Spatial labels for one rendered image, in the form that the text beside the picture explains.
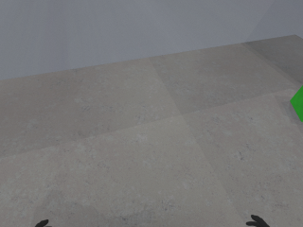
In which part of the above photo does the robot right hand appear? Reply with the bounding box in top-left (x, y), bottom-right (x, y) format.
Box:
top-left (246, 215), bottom-right (270, 227)

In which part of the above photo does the carton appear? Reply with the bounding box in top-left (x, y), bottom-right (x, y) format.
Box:
top-left (290, 85), bottom-right (303, 122)

